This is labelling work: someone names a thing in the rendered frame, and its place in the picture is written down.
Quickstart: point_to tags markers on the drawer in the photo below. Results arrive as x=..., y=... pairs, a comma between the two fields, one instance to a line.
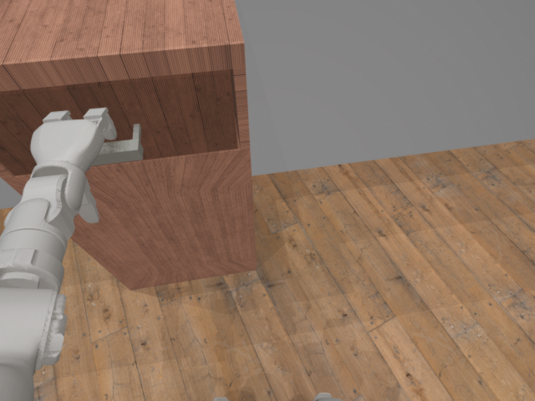
x=180, y=114

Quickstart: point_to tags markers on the cabinet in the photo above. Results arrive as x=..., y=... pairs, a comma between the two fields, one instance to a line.
x=161, y=221

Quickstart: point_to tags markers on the left robot forearm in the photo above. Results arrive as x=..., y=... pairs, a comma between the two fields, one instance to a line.
x=34, y=240

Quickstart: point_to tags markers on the robot left hand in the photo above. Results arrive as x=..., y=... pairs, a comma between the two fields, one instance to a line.
x=74, y=141

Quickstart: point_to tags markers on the left robot upper arm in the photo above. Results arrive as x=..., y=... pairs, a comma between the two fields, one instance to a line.
x=32, y=326

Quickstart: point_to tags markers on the handle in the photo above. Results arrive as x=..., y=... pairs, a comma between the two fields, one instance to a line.
x=121, y=151

